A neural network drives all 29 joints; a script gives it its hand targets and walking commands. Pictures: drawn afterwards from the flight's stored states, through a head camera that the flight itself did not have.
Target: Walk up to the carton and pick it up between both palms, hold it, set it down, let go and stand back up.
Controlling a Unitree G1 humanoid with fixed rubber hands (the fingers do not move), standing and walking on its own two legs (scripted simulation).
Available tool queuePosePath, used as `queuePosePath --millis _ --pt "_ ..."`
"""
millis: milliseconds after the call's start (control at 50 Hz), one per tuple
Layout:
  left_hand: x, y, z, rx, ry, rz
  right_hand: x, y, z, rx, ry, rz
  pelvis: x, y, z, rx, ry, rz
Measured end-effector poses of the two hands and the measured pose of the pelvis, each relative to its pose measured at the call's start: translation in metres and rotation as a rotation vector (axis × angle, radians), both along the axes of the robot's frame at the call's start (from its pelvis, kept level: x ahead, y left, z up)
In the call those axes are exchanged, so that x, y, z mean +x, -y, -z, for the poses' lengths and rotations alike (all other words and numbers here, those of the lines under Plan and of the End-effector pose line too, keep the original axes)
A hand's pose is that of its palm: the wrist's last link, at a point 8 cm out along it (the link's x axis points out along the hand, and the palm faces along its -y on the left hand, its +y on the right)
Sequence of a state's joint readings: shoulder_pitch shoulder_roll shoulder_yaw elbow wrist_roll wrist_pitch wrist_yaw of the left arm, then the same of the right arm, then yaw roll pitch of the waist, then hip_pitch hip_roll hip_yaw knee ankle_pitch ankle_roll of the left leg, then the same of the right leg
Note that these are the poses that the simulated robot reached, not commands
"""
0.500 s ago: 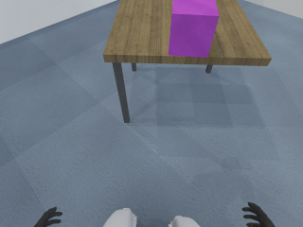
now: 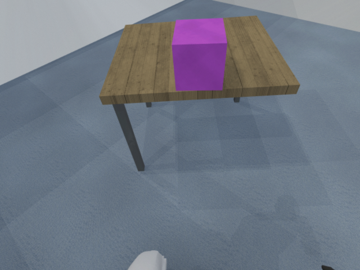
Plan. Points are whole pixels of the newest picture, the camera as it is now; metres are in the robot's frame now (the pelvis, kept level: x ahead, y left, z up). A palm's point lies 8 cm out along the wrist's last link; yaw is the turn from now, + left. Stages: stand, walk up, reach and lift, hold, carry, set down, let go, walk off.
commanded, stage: walk up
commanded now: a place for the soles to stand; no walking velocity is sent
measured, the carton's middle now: (199, 54) +0.90 -0.01 +0.01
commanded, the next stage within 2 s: none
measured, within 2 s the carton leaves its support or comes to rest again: neither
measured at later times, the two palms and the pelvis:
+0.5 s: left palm (59, 234) +0.20 +0.34 -0.10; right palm (316, 241) +0.21 -0.28 -0.08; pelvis +0.15 +0.02 +0.00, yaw +0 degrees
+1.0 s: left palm (87, 211) +0.26 +0.28 -0.09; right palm (310, 177) +0.40 -0.34 -0.12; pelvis +0.27 -0.03 -0.01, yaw -2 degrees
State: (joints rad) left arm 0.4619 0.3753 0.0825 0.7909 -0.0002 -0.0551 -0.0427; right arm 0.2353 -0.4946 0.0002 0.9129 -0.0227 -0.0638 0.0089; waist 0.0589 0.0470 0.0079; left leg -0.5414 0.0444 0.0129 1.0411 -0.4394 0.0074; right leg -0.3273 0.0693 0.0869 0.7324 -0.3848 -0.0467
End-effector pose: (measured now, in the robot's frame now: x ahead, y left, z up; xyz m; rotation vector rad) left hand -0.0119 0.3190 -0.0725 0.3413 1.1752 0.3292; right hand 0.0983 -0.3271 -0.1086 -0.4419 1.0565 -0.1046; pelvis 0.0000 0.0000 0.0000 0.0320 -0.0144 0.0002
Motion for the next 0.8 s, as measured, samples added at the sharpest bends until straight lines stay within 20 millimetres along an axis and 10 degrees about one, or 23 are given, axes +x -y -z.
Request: queuePosePath --millis 280,380,640,800 --pt "0.084 -0.024 0.021 -0.033 -0.044 -0.005 0.117 -0.051 -0.002 0.022 0.063 -0.025 0.083 -0.029 0.007 -0.047 -0.055 -0.002" --pt "0.151 -0.029 0.028 -0.068 0.061 0.030 0.116 -0.064 -0.009 0.022 0.033 -0.002 0.112 -0.034 0.002 -0.034 0.020 -0.009" --pt "0.249 0.001 0.024 -0.070 0.122 0.090 0.137 0.002 -0.020 -0.041 -0.046 0.036 0.181 0.010 0.002 0.026 0.081 -0.003" --pt "0.240 0.040 0.014 -0.028 -0.009 0.047 0.216 0.029 0.002 0.013 -0.018 0.026 0.223 0.038 0.004 0.006 0.021 0.020"
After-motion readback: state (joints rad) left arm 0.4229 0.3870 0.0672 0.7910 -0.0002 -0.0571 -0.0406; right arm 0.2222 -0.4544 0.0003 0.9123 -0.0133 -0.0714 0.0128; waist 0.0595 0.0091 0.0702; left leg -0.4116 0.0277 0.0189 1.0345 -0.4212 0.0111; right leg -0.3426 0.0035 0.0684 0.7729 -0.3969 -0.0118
